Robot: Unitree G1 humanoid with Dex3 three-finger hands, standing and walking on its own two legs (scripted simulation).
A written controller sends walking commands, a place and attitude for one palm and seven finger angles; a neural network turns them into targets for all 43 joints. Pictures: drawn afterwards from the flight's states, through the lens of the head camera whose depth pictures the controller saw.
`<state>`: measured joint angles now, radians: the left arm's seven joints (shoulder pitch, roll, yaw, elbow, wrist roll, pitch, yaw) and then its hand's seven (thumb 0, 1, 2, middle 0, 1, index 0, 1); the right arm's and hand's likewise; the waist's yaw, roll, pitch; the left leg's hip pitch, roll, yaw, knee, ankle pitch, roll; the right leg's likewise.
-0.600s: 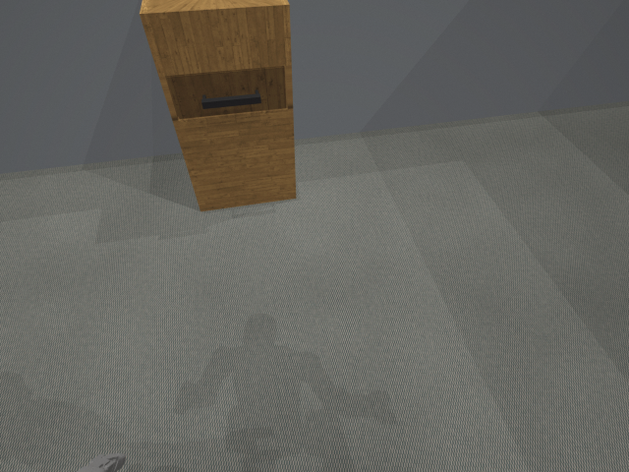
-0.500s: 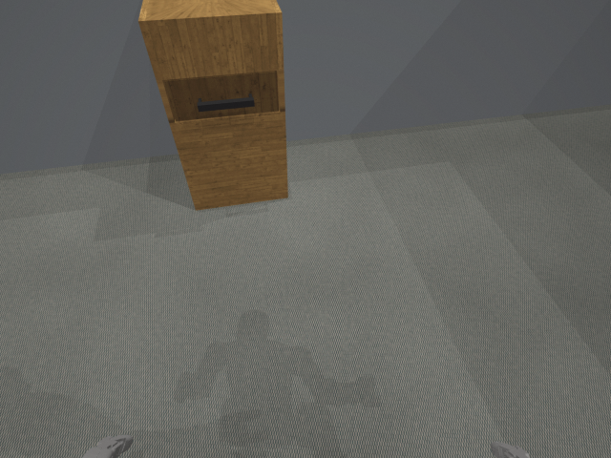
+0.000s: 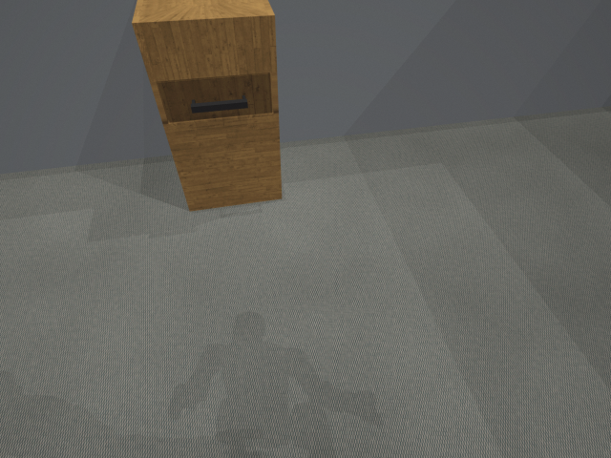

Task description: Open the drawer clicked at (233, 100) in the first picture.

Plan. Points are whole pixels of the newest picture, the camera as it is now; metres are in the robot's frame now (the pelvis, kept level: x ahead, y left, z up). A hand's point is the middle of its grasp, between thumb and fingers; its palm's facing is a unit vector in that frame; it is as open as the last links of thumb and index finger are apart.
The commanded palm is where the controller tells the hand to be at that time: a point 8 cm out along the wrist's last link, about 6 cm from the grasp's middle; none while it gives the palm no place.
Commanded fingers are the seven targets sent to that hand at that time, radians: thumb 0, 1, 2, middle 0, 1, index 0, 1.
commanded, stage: stand and wait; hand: left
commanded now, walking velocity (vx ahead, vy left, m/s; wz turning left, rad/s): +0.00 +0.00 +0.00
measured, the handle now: (219, 102) +1.26 +0.39 -0.23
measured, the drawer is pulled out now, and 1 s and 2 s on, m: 0.00 0.00 0.00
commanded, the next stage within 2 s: look at it before walking up in 0.42 s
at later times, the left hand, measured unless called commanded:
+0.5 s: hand out of the picture +0.06 +0.25 -0.15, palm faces -0.03 -0.94 -0.33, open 7.4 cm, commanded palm none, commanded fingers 0.00 0.90 0.90 -0.20 -0.30 -0.20 -0.30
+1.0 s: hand out of the picture +0.05 +0.25 -0.16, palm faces -0.03 -0.94 -0.33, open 7.4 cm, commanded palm none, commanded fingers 0.00 0.90 0.90 -0.20 -0.30 -0.20 -0.30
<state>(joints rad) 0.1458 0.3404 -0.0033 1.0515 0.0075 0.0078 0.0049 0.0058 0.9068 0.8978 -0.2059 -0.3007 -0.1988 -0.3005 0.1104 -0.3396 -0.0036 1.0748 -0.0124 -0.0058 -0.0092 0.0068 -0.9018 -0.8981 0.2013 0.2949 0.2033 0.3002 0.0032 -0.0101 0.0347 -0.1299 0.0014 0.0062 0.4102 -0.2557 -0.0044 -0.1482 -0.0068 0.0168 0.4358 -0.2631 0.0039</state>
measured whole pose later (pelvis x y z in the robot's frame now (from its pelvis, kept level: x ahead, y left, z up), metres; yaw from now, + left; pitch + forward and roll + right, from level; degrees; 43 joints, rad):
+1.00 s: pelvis -0.02 +0.00 +0.00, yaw +0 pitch -2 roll +0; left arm 0.14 0.34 -0.01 1.09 0.01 0.00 0.00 0.01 0.91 0.90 -0.21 -0.30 -0.20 -0.30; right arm 0.11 -0.33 0.00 1.11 -0.01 -0.01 0.00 0.01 -0.90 -0.90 0.20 0.29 0.20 0.30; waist 0.00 -0.01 0.03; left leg -0.13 0.00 0.01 0.36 -0.21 0.00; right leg -0.14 -0.01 0.02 0.38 -0.21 0.01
